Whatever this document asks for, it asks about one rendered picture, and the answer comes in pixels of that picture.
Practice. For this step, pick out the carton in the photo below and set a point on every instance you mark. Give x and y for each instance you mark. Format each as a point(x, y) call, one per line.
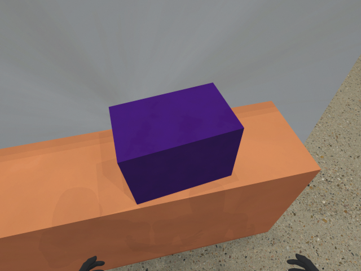
point(175, 141)

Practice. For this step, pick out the right robot hand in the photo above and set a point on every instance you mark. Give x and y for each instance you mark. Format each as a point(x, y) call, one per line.
point(302, 261)

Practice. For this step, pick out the left robot hand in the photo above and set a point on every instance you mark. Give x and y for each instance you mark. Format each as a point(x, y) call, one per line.
point(91, 263)

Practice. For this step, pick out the pedestal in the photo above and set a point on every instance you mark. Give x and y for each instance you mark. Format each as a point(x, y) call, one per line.
point(66, 200)

